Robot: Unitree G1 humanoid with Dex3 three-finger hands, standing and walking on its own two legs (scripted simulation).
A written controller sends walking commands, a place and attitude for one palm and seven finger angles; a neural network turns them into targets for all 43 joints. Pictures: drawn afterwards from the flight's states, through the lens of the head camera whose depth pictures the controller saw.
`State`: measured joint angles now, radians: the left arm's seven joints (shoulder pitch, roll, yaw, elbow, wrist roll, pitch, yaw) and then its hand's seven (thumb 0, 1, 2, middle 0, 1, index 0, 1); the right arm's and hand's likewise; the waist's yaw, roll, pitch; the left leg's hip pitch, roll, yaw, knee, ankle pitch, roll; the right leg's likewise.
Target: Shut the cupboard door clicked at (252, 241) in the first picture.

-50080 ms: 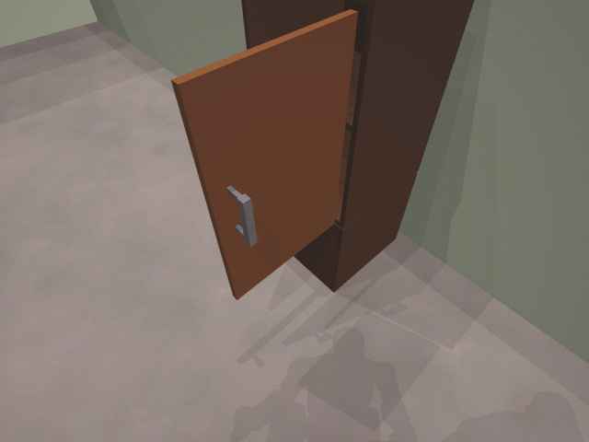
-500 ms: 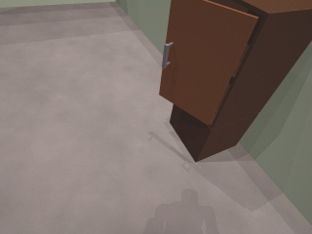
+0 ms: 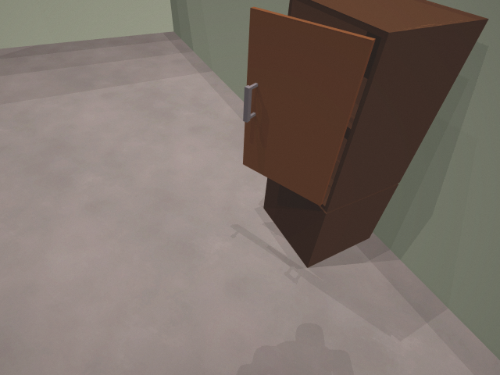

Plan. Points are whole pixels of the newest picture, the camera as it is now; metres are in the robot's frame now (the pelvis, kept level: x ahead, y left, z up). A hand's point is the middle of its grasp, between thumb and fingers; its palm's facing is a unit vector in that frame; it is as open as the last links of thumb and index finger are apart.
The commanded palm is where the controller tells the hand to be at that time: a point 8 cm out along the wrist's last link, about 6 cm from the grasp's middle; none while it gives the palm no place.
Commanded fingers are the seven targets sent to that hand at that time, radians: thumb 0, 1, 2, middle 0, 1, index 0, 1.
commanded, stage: let the arm hang, fingers relaxed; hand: left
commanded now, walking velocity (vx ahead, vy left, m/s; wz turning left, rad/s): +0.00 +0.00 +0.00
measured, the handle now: (250, 102) +0.97 +0.04 -0.03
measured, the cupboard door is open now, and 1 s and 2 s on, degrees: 25 25 25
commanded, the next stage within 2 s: look to check the result in 0.02 s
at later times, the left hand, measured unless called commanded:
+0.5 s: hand out of the picture -0.01 +0.23 -0.18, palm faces -0.04 -0.95 -0.31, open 7.4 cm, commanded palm none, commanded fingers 0.00 0.90 0.90 -0.20 -0.30 -0.20 -0.30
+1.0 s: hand out of the picture +0.06 +0.15 -0.19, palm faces +0.03 -0.96 -0.26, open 7.4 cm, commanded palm none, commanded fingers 0.00 0.90 0.90 -0.20 -0.30 -0.20 -0.30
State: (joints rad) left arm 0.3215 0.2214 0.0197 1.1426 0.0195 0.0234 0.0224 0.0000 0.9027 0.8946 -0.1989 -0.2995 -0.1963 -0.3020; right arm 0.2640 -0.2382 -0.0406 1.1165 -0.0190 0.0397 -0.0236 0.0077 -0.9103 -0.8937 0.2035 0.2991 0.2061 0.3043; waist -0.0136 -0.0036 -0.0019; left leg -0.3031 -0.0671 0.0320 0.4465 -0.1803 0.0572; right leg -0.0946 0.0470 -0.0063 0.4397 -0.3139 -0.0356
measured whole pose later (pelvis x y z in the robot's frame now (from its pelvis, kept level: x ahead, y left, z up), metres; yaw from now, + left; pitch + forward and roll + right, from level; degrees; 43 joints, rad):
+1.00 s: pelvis +0.06 -0.05 -0.01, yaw +1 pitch -1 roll +1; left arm 0.27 0.20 0.03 1.09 0.02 0.01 0.06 0.00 0.90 0.89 -0.20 -0.30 -0.20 -0.30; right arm 0.18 -0.22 -0.02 1.09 -0.02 0.05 -0.02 0.01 -0.91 -0.89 0.20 0.30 0.20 0.30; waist -0.01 -0.03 0.07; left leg -0.40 -0.05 0.03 0.77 -0.34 0.02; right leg 0.05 0.05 -0.07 0.42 -0.45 -0.08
